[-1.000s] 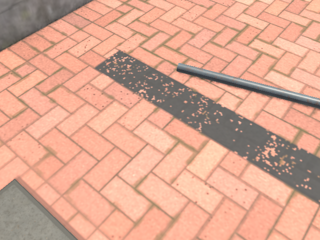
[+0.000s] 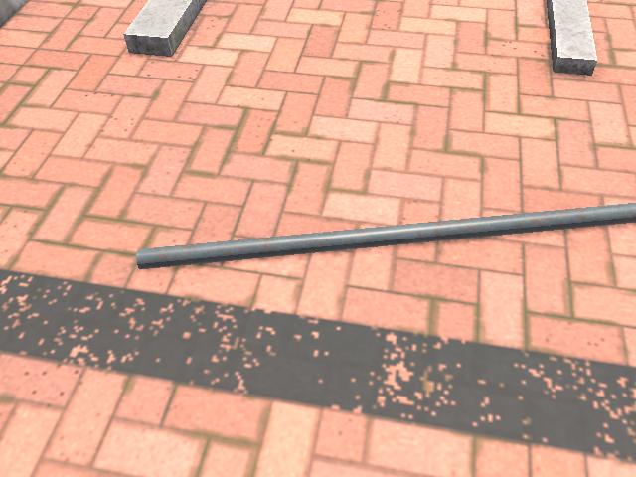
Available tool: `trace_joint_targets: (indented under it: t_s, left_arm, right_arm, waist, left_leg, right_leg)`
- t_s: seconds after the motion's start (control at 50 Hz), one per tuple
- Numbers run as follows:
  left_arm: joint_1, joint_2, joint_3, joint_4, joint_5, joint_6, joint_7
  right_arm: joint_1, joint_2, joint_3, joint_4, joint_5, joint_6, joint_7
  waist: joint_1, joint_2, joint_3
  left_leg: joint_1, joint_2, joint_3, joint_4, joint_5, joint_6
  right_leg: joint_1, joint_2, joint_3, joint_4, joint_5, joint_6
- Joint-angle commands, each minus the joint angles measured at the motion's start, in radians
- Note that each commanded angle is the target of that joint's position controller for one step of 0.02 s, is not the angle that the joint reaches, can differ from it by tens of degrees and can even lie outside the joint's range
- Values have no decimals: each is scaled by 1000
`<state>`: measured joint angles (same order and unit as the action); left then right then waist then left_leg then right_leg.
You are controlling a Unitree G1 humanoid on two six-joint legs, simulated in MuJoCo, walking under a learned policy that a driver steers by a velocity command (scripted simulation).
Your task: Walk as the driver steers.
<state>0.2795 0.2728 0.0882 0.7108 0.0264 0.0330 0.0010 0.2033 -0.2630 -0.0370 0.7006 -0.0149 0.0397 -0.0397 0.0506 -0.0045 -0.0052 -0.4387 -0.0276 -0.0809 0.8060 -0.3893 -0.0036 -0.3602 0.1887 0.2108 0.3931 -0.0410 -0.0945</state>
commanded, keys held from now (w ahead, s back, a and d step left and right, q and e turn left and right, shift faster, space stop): no key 1.00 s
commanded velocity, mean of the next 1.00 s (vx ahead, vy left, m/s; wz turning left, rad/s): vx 0.00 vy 0.00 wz -0.11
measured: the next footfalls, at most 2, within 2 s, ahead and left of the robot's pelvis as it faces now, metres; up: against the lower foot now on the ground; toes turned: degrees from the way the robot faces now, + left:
left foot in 0.10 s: +0.05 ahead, +0.12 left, +0.00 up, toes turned -6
right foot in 0.44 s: -0.01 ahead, -0.08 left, +0.00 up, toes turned +0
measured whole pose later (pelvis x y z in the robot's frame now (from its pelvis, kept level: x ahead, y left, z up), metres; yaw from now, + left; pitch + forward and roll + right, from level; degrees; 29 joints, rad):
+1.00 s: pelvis -0.03 +0.02 +0.01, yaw -4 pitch -2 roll +0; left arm 0.24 0.23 0.00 0.98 0.01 0.00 0.03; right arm 0.27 -0.23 -0.02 0.93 -0.01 0.01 -0.02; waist -0.01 0.00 0.03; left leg -0.19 -0.03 -0.03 0.40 -0.17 0.02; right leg -0.12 0.05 0.07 0.39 -0.23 -0.03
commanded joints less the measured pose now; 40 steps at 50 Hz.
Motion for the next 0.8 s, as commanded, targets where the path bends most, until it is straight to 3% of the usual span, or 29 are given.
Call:
trace_joint_targets:
  t_s: [0.02,0.06,0.08,0.1,0.12,0.14,0.16,0.18,0.22,0.28,0.32,0.38,0.42,0.44,0.46,0.48,0.5,0.52,0.56,0.66,0.8]
  left_arm:
    - [2,132,32,-54,6,-5,-5]
    - [-10,122,27,-46,-6,0,-4]
    - [0,104,21,-43,-16,-3,2]
    - [57,56,9,-42,-27,-5,8]
    - [12,86,19,-64,-21,-16,12]
    - [-36,139,31,-57,16,-23,10]
    - [-11,128,30,-39,11,-23,2]
    - [20,115,25,-17,7,-17,-3]
    - [46,99,17,7,2,-4,-8]
    - [-24,62,-6,-1,-10,8,-8]
    - [-52,40,-24,0,-14,15,-7]
    - [-59,43,-33,10,-32,15,7]
    - [-15,40,-41,35,-27,-3,20]
    - [-13,77,-38,36,-14,-17,28]
    - [-13,140,-32,30,3,-29,34]
    - [-81,98,-46,42,-17,-34,29]
    - [-117,55,-57,31,-20,-39,23]
    - [-112,55,-57,37,-19,-41,22]
    - [-64,75,-55,68,-18,-41,30]
    - [-64,63,-59,100,-17,-41,31]
    - [-60,67,-63,156,-17,-44,33]
  right_arm:
    - [52,-77,-14,-60,14,-23,-3]
    - [128,-76,-14,-43,11,-32,-10]
    - [137,-98,-19,-40,3,-38,-16]
    - [96,-165,-29,-71,-10,-41,-22]
    - [3,-224,-37,-115,-21,-40,-16]
    - [25,-184,-37,-87,-25,-42,-11]
    - [-14,-132,-21,-85,-14,-49,-5]
    - [-36,-113,-16,-85,-10,-52,2]
    - [-27,-99,-11,-87,-8,-55,3]
    - [48,-92,-9,-62,-6,-57,6]
    - [76,-104,-12,-46,-6,-53,8]
    - [111,-126,-21,-22,-10,-39,15]
    - [101,-118,-19,-10,1,-39,15]
    - [113,-98,-13,-15,3,-49,16]
    - [132,-69,-6,-38,4,-58,23]
    - [128,-31,6,-21,11,-53,23]
    - [97,-59,2,-6,0,-48,20]
    - [62,-82,-7,-2,-2,-47,22]
    - [63,-93,-13,6,1,-44,28]
    - [83,-65,-5,55,1,-43,25]
    - [86,-67,-5,115,3,-40,23]
  waist:
    - [-18,-133,-70]
    - [-62,-122,-60]
    - [-64,-80,-48]
    - [-28,99,-66]
    - [-38,220,10]
    - [-46,138,30]
    - [-6,92,20]
    - [11,88,10]
    - [1,139,-14]
    - [-44,142,-14]
    - [-66,172,-24]
    - [-82,208,-16]
    - [-42,152,-17]
    - [-51,101,-52]
    - [-85,-26,-85]
    - [-102,-127,-44]
    - [-86,-101,-11]
    - [-62,-82,11]
    - [-54,-75,27]
    - [-60,-21,45]
    - [-65,3,49]
  left_leg:
    - [80,-33,27,-133,-37,36]
    - [238,-41,45,-364,60,67]
    - [323,6,7,-474,106,83]
    - [360,213,-214,-578,-35,130]
    - [261,408,-460,-637,63,229]
    - [161,398,-406,-594,214,276]
    - [142,322,-299,-565,312,249]
    - [149,258,-204,-540,399,217]
    - [220,206,-124,-503,551,204]
    - [328,202,-108,-466,631,205]
    - [354,195,-108,-448,627,199]
    - [351,194,-137,-417,652,198]
    - [276,181,-130,-382,649,142]
    - [217,174,-129,-379,560,100]
    - [150,122,-72,-332,382,66]
    - [233,62,-13,-423,182,53]
    - [266,63,-18,-431,206,47]
    - [255,61,-24,-431,249,50]
    - [269,75,-32,-421,323,53]
    - [254,75,-34,-443,269,43]
    - [272,83,-42,-458,246,43]
  right_leg:
    - [100,-273,332,-132,-219,-90]
    - [33,-241,322,-111,-245,-50]
    - [-33,-195,290,-76,-351,-4]
    - [-94,-108,171,125,-480,49]
    - [-229,48,-53,328,-505,74]
    - [-162,-26,-39,500,-470,88]
    - [-116,-30,-33,576,-414,91]
    - [-89,-28,-42,632,-372,100]
    - [-98,-28,-68,685,-370,117]
    - [-107,-69,-99,535,-385,135]
    - [-33,-103,-156,375,-416,135]
    - [78,-107,-201,148,-394,110]
    - [248,-141,-165,-111,-112,84]
    - [352,-212,-80,-128,-45,68]
    - [425,-352,48,-65,169,38]
    - [258,-372,33,-34,215,-18]
    - [222,-325,7,-38,105,1]
    - [214,-281,-20,-40,22,26]
    - [194,-255,-36,-49,-21,36]
    - [182,-255,-34,-57,-88,27]
    - [157,-251,-31,-82,-140,23]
